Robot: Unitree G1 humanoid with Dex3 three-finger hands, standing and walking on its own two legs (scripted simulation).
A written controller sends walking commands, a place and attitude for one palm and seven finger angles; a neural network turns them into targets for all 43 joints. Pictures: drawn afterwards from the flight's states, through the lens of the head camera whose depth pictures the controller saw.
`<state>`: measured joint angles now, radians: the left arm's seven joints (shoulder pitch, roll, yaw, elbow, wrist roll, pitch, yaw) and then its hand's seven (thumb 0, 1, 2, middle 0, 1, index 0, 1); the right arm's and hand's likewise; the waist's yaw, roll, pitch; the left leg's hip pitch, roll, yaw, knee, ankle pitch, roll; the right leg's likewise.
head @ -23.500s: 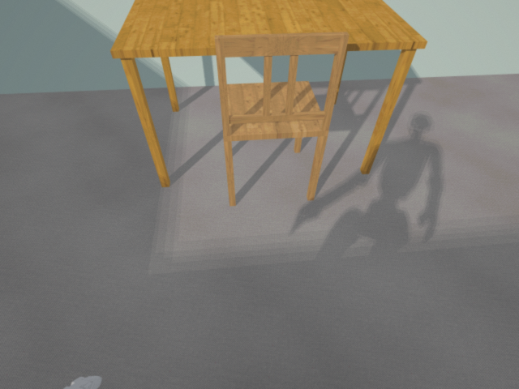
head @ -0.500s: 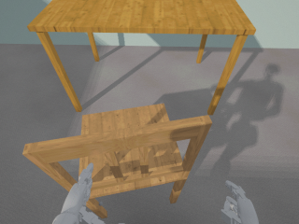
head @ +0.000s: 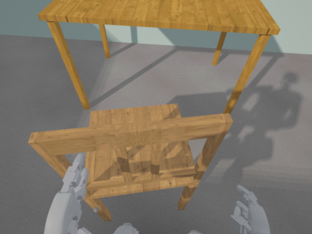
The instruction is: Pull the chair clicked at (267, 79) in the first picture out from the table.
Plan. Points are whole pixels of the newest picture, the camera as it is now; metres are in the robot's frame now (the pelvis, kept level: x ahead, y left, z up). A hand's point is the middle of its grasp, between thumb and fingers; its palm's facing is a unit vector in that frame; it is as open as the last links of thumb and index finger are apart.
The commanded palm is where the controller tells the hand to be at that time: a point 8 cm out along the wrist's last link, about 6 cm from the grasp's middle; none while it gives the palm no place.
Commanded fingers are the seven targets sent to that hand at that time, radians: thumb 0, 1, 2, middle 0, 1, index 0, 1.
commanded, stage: draw the hand back to the body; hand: left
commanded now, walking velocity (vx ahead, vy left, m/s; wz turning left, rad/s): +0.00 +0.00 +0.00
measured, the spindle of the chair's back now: (124, 164) +0.32 +0.11 -0.05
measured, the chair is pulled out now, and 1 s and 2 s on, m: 0.57 0.57 0.57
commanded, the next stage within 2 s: step back with the hand held close in 1.40 s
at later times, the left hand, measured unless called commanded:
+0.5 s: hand (59, 202) +0.17 +0.19 +0.11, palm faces +0.10 -0.93 -0.37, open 15.7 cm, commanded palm +0.15 +0.25 +0.15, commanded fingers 0.00 -0.01 0.46 -0.08 -0.11 -0.08 -0.11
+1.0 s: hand (13, 138) +0.23 +0.24 +0.22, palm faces +0.43 -0.79 -0.44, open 9.5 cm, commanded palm +0.18 +0.28 +0.25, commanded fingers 0.00 0.90 0.90 -0.20 -0.30 -0.20 -0.30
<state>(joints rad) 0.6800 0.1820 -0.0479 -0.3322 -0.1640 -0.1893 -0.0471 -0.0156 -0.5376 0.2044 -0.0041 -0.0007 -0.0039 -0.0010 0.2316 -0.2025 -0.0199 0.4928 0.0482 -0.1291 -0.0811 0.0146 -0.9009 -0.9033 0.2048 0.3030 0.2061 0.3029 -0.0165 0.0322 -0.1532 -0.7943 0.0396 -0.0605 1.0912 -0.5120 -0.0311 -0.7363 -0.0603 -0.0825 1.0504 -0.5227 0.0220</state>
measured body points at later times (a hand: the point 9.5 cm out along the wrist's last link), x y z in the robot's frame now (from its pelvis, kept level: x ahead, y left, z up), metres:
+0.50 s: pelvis +0.01 +0.00 +0.04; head +0.02 -0.02 +0.49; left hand +0.16 +0.24 +0.13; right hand +0.19 -0.23 -0.04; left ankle +0.01 +0.13 -0.66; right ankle +0.00 -0.14 -0.66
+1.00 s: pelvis +0.04 -0.02 +0.07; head +0.03 -0.05 +0.52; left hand +0.20 +0.28 +0.25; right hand +0.24 -0.24 -0.01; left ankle +0.01 +0.13 -0.66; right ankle +0.00 -0.14 -0.66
